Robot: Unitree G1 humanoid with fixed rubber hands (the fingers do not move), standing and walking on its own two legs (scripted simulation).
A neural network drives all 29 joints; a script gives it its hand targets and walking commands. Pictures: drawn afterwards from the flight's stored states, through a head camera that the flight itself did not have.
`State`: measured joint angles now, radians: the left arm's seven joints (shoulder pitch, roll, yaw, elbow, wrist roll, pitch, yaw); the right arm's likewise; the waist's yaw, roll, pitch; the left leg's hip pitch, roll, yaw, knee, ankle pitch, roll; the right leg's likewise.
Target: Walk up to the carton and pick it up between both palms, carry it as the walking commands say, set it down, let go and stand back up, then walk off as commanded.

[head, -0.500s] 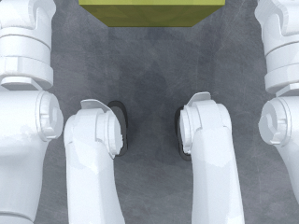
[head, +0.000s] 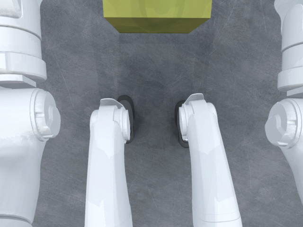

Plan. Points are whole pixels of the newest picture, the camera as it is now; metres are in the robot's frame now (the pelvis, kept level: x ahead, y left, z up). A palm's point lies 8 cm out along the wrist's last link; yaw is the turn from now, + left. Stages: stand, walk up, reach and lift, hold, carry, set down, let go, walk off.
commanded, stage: set down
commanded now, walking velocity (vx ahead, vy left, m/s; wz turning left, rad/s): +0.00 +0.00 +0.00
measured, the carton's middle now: out of the picture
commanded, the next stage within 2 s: let go in 0.54 s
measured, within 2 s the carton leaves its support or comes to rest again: neither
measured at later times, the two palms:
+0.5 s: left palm out of the picture +0.59 +0.19 +0.04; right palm out of the picture +0.55 -0.25 +0.04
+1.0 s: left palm out of the picture +0.50 +0.20 +0.08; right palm out of the picture +0.48 -0.24 +0.09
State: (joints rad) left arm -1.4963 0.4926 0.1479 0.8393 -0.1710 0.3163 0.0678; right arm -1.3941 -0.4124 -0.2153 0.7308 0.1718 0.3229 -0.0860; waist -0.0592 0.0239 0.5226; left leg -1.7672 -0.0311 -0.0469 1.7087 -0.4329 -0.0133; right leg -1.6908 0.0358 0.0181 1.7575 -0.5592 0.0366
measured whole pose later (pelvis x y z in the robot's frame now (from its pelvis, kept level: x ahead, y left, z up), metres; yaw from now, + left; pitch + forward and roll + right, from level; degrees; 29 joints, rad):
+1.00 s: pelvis +0.11 -0.01 +0.20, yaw +0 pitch +40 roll +0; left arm -0.60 0.18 0.24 0.63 0.08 0.15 0.02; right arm -0.56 -0.23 -0.23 0.64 -0.04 0.13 0.10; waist -0.04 -0.01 -0.11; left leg -1.23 -0.01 -0.03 0.76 -0.23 -0.02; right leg -1.19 0.02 0.05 0.82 -0.32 0.01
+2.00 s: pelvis +0.14 -0.01 +0.26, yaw -2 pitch -1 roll +1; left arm 0.29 0.20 0.01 0.58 0.05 0.03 -0.03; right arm 0.26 -0.23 -0.03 0.56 -0.06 0.03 0.02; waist -0.02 0.01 0.00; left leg -0.20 0.00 0.00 0.48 -0.26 -0.02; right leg -0.15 0.02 0.08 0.50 -0.32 0.01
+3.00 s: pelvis +0.17 -0.01 +0.25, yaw -6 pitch +2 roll +0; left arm 0.45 0.17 -0.03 1.01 0.02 -0.01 0.04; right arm 0.44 -0.18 -0.01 1.07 -0.03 0.01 -0.03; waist -0.02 0.00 -0.12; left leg -0.24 0.04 0.07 0.54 -0.34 -0.02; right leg -0.23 0.05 0.15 0.56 -0.37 -0.01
